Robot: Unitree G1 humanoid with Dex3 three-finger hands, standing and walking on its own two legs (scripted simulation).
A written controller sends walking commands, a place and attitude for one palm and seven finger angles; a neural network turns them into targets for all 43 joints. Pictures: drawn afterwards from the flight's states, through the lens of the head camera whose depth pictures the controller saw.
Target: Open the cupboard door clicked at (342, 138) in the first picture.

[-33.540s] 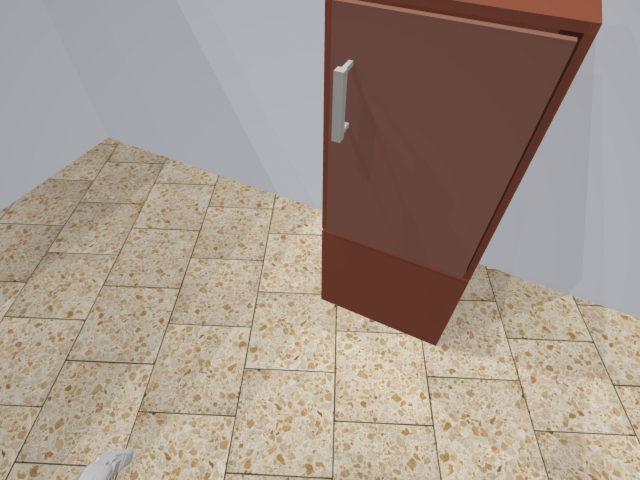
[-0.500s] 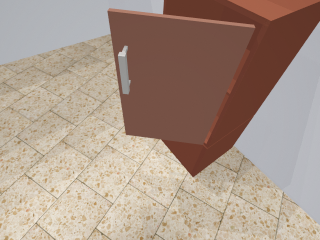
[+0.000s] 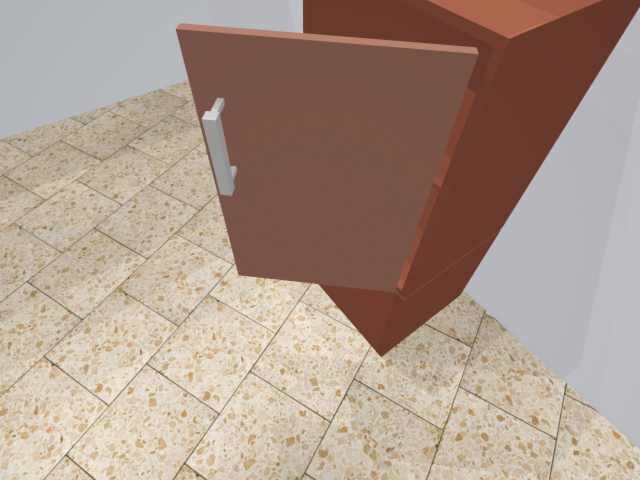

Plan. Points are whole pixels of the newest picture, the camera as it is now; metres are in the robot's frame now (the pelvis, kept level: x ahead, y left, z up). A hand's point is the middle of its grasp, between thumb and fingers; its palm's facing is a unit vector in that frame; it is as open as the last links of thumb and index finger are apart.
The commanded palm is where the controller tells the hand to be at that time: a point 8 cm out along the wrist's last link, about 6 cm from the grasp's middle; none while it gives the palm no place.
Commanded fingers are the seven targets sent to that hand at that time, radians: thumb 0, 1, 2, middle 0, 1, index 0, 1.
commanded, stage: come to a stop and stand still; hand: left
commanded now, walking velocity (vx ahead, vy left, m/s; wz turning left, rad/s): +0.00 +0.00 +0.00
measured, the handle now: (223, 148) +0.57 +0.20 +0.07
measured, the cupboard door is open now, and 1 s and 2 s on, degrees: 47 47 47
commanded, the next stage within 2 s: look again from close up in 1.10 s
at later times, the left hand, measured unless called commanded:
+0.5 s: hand out of the picture +0.00 +0.23 -0.16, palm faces +0.02 -0.95 -0.30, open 7.4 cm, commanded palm none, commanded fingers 0.00 0.90 0.90 -0.20 -0.30 -0.20 -0.30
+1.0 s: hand out of the picture +0.01 +0.22 -0.16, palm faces -0.03 -0.95 -0.31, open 7.4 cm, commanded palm none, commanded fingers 0.00 0.90 0.90 -0.20 -0.30 -0.20 -0.30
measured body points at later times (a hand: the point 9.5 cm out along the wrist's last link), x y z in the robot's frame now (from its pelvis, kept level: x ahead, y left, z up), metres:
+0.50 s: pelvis -0.03 +0.02 -0.01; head -0.04 +0.00 +0.44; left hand +0.00 +0.28 -0.14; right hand +0.04 -0.22 -0.16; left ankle -0.02 +0.11 -0.74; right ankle +0.00 -0.12 -0.74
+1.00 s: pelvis -0.04 -0.01 +0.00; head -0.05 -0.02 +0.45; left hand +0.01 +0.26 -0.13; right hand -0.04 -0.30 -0.15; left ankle -0.02 +0.11 -0.74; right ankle +0.00 -0.12 -0.74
